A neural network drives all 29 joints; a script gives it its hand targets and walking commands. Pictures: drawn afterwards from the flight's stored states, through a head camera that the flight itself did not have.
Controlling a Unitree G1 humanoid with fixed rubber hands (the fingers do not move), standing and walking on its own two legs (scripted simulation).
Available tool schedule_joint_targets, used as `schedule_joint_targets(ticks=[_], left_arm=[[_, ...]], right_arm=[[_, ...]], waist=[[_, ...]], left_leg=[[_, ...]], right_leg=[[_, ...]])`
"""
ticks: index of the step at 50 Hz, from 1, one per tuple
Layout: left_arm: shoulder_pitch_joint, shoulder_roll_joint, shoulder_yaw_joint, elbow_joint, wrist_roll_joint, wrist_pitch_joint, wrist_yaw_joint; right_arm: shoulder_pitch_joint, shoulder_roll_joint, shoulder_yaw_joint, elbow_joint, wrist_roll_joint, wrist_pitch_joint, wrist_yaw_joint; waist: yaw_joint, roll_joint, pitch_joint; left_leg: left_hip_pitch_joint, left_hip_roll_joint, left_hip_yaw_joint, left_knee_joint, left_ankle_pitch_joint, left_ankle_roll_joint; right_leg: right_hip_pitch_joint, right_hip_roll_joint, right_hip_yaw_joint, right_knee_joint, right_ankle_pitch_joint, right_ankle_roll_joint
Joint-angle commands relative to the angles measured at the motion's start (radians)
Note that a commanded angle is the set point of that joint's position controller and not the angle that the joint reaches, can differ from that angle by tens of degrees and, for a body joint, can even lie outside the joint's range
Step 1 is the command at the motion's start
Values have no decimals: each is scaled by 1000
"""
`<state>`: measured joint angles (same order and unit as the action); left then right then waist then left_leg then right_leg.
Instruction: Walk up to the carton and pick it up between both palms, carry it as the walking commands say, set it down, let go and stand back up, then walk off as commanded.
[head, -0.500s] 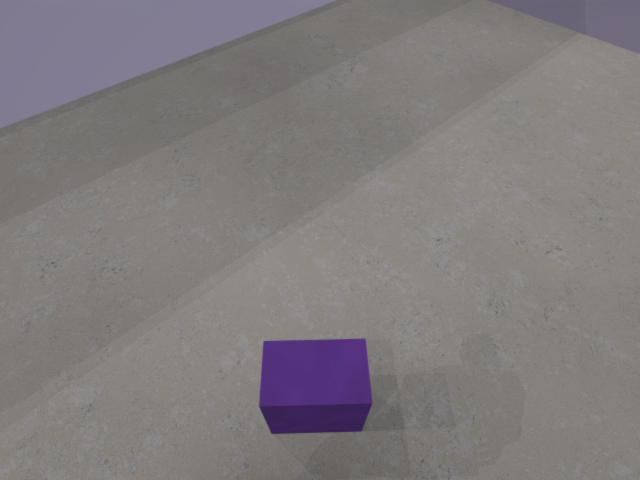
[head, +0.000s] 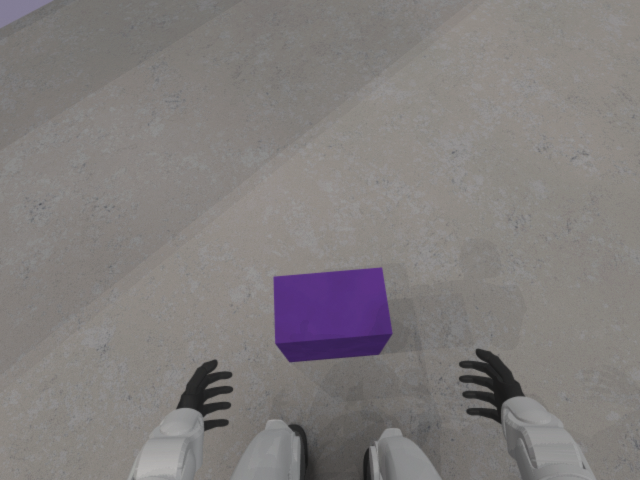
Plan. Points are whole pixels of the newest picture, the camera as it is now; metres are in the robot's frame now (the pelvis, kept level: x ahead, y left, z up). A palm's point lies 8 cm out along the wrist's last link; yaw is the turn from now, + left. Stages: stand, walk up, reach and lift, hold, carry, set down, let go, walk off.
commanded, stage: reach and lift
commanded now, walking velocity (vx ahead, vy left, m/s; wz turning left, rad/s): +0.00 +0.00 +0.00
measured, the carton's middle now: (331, 319) +0.43 +0.00 -0.58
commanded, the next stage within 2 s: none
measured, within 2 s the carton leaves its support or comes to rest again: neither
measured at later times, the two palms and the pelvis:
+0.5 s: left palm (186, 342) +0.30 +0.21 -0.12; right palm (475, 322) +0.31 -0.21 -0.12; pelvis -0.09 +0.03 -0.05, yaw -1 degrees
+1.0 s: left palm (205, 264) +0.44 +0.21 -0.17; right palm (470, 254) +0.44 -0.24 -0.17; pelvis -0.04 +0.01 -0.07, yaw -1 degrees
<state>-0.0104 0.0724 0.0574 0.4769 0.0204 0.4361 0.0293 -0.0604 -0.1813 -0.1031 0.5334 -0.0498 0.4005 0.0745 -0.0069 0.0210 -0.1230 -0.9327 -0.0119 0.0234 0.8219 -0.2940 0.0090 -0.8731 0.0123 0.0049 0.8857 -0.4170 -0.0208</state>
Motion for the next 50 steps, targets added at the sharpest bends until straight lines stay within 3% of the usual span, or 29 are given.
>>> schedule_joint_targets(ticks=[1,2,3,7,9,10,11,12,15,19,20,22,23,24,27,28,29,30,32,35,37,39,42,43,45,47,48,49,50], left_arm=[[48,46,70,-86,24,4,22],[-42,53,79,-118,27,-2,22],[-19,41,60,-146,23,-18,12],[-310,51,51,-161,-21,-3,27],[-453,137,130,-116,5,16,14],[-509,92,52,-113,-32,36,9],[-569,137,83,-82,-29,42,12],[-648,153,72,-72,-41,68,7],[-660,156,90,42,-51,122,49],[-847,118,60,141,-75,61,56],[-858,142,67,179,-57,36,54],[-939,130,59,254,-108,13,55],[-1013,146,98,263,-75,-20,65],[-1061,109,61,224,-97,-31,71],[-1152,200,138,268,-90,-77,109],[-1084,144,122,250,-78,-86,130],[-1152,153,129,229,-84,-107,127],[-1182,177,123,179,-81,-133,122],[-1321,232,122,291,-99,-124,132],[-1062,200,136,210,-48,-154,133],[-1178,267,128,195,-71,-178,121],[-1192,173,102,80,-102,-212,99],[-1254,286,154,222,-84,-255,64],[-1176,284,241,148,-50,-263,52],[-1125,265,254,155,-40,-302,32],[-1103,278,257,263,-45,-319,4],[-1106,263,258,247,-57,-321,3],[-1166,257,218,265,-68,-340,-17],[-1105,285,280,222,-45,-341,-28]], right_arm=[[-66,-166,-19,-71,25,-1,35],[-116,-174,-70,-108,15,-12,43],[-173,-143,-63,-128,28,-20,38],[-382,-252,-93,-21,40,0,70],[-556,-201,-51,-32,71,1,55],[-526,-211,-74,-15,98,21,53],[-685,-231,-50,-31,121,18,50],[-740,-231,-65,-10,133,40,47],[-682,-252,-44,215,133,68,57],[-858,-334,-162,327,85,0,47],[-952,-390,-166,295,64,-31,50],[-964,-337,-140,401,69,-53,37],[-991,-301,-140,479,94,-68,57],[-1032,-373,-176,431,66,-87,67],[-1182,-428,-156,393,66,-160,57],[-1144,-482,-246,358,21,-182,56],[-1196,-403,-200,381,65,-189,65],[-1202,-467,-257,324,42,-213,64],[-1278,-436,-208,510,95,-191,88],[-1121,-468,-256,318,63,-254,65],[-1150,-447,-215,449,109,-251,69],[-1170,-415,-232,358,133,-279,76],[-1253,-410,-217,468,147,-308,57],[-1236,-382,-193,300,163,-323,51],[-1138,-337,-195,296,123,-352,30],[-1161,-368,-178,336,118,-372,10],[-1129,-371,-216,328,107,-376,10],[-1210,-316,-187,372,120,-366,15],[-1112,-378,-220,275,37,-361,-6]], waist=[[38,-60,-356],[-21,-43,-352],[48,-3,-404],[-28,-85,-276],[60,-95,-320],[-25,-82,-215],[60,-74,-264],[23,-29,-330],[69,3,-341],[-35,26,-173],[11,92,-237],[-30,-27,-314],[28,-9,-279],[-28,26,-449],[-6,-50,-592],[-66,-77,-515],[19,-76,-638],[-52,-38,-692],[23,4,-701],[-36,-9,-897],[24,58,-817],[-24,36,-752],[19,44,-759],[35,-81,-968],[-2,-104,-967],[58,-12,-987],[5,-51,-977],[64,9,-836],[-33,-134,-957]], left_leg=[[461,-18,-27,36,371,-24],[454,-19,-33,9,349,-28],[398,-37,-14,33,333,-28],[310,12,-49,27,-68,-17],[278,-11,33,92,-160,-16],[231,-1,6,86,-194,-17],[230,-6,28,122,-224,-22],[320,-6,1,104,-297,-17],[479,3,-46,52,-302,-25],[295,16,-36,42,-250,-19],[409,24,-102,11,-315,-42],[321,10,-69,96,-245,-36],[311,20,-57,80,-263,-23],[418,7,-104,79,-333,-49],[437,-6,-137,132,-264,-42],[400,13,-196,105,-211,-48],[378,-18,-128,180,-31,-47],[430,-28,-127,170,-23,-57],[442,-6,-162,159,-232,-43],[577,-17,-102,256,463,-21],[521,-3,-116,219,191,-17],[400,-27,-69,220,301,-35],[360,-2,-86,279,433,-5],[381,-17,-67,296,473,-9],[348,-16,-78,314,616,7],[250,-22,-85,292,642,4],[227,-15,-81,285,638,-10],[144,-32,-91,252,709,6],[168,-2,-99,286,751,-1]], right_leg=[[32,22,-8,-85,333,8],[-22,40,-7,-97,285,-13],[107,28,26,-97,327,-13],[-101,22,-24,-45,-39,-5],[36,7,11,-79,-158,16],[-30,-17,28,-91,-166,2],[1,-24,47,-84,-259,2],[13,-21,42,-77,-300,10],[-79,-15,-17,-28,-205,10],[-254,-6,-54,8,-128,-1],[-326,1,-88,46,-117,15],[-267,-5,-55,30,-121,8],[-329,-3,-67,52,-151,2],[-305,21,-87,83,-144,6],[-329,3,-79,130,-84,18],[-397,23,-100,159,-24,36],[-346,31,-60,141,18,17],[-354,31,-82,121,42,22],[-486,31,-88,169,-94,19],[-408,64,-78,141,250,49],[-478,63,-89,166,72,32],[-449,56,-83,108,201,33],[-564,49,-66,149,227,43],[-346,61,-53,124,365,46],[-353,49,-37,111,486,60],[-320,24,10,132,569,47],[-335,45,4,127,596,61],[-362,29,12,116,590,50],[-335,30,8,148,726,62]])
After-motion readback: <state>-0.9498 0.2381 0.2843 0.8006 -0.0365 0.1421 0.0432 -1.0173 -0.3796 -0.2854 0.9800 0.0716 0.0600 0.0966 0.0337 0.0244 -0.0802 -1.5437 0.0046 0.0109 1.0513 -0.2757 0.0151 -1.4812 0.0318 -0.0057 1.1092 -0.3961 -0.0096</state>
